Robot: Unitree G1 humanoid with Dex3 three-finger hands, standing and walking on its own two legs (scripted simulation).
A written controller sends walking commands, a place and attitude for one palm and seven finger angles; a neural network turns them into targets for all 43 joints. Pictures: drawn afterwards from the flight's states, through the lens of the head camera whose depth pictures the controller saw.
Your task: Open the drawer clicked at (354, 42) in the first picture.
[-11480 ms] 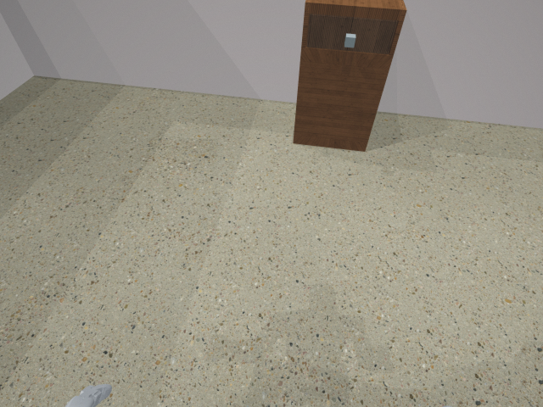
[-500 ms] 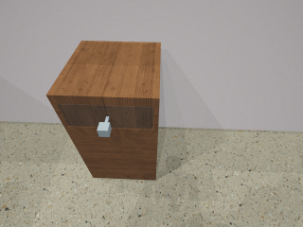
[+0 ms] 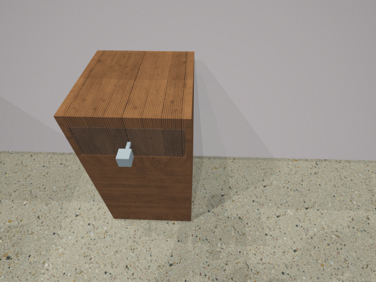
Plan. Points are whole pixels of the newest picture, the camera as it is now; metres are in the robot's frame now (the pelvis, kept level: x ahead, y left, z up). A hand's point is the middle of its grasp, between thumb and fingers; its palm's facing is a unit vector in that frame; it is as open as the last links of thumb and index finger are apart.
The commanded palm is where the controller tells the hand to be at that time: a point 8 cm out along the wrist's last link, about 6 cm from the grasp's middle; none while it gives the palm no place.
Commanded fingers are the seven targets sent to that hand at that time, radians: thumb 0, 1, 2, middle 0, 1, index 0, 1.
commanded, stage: come to a stop and stand still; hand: left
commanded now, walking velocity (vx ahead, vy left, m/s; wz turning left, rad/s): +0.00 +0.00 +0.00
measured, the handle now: (126, 152) +0.53 +0.25 -0.12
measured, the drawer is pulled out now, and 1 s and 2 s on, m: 0.00 0.00 0.00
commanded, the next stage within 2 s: look again from close up in 0.04 s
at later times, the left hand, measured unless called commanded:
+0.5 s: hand out of the picture +0.00 +0.21 -0.17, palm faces +0.02 -0.98 -0.22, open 7.3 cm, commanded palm none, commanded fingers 0.00 0.90 0.90 -0.20 -0.30 -0.20 -0.30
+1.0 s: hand (83, 249) +0.19 +0.24 -0.04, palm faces -0.04 -0.61 -0.79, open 7.7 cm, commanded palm +0.12 +0.27 -0.04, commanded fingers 0.00 0.60 0.77 -0.22 -0.50 -0.22 -0.50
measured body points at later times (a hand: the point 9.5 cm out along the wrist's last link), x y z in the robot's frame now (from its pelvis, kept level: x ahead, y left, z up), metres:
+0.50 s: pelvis -0.01 +0.04 +0.00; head -0.02 +0.02 +0.44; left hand +0.00 +0.26 -0.16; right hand -0.03 -0.16 -0.17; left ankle -0.04 +0.13 -0.74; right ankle +0.00 -0.06 -0.74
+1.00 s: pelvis -0.02 +0.05 -0.02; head -0.01 +0.02 +0.43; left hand +0.19 +0.27 +0.00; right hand +0.11 -0.21 -0.13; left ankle -0.04 +0.13 -0.74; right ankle +0.00 -0.06 -0.74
